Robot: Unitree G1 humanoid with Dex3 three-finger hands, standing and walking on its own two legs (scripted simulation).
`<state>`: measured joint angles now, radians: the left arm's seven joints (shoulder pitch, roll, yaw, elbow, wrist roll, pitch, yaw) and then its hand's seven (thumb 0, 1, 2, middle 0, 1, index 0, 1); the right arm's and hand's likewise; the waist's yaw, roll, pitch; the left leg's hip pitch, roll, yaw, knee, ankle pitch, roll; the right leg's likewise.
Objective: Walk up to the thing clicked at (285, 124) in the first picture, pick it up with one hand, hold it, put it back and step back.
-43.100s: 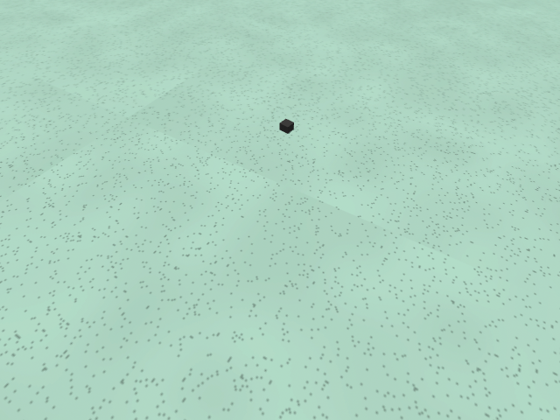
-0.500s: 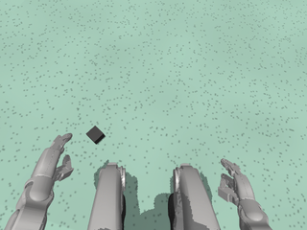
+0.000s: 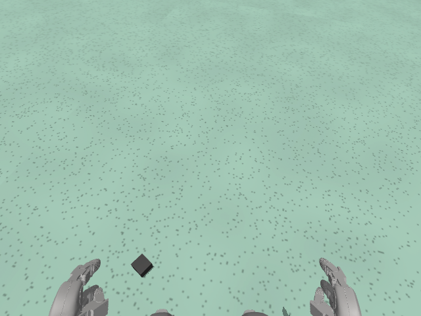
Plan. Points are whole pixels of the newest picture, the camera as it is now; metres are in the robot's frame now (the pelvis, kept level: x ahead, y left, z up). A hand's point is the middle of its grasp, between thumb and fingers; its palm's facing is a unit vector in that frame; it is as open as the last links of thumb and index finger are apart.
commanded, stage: home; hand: left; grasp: from above
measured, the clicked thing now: (142, 265) +0.43 +0.24 -0.68
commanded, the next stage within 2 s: none
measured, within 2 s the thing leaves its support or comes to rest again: neither
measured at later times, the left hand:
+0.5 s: hand (101, 314) +0.16 +0.18 -0.04, palm faces +0.06 -0.98 -0.20, open 7.7 cm
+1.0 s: hand out of the picture +0.16 +0.18 -0.04, palm faces +0.06 -0.98 -0.20, open 7.4 cm
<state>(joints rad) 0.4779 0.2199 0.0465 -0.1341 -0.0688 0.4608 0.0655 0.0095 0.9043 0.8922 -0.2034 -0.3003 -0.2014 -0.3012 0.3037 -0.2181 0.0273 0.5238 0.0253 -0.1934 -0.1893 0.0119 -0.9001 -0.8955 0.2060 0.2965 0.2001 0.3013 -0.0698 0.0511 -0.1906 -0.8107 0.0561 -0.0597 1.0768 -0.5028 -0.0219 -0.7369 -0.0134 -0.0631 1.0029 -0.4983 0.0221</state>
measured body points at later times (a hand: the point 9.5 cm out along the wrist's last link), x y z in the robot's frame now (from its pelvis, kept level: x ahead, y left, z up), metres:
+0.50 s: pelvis +0.00 +0.00 +0.01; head +0.02 +0.01 +0.46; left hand +0.16 +0.23 -0.02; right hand +0.17 -0.24 -0.05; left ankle +0.01 +0.13 -0.67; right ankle +0.00 -0.14 -0.67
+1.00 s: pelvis +0.00 +0.00 +0.01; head +0.01 +0.00 +0.46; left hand +0.15 +0.23 -0.02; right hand +0.16 -0.25 -0.05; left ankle +0.01 +0.13 -0.67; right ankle +0.00 -0.14 -0.67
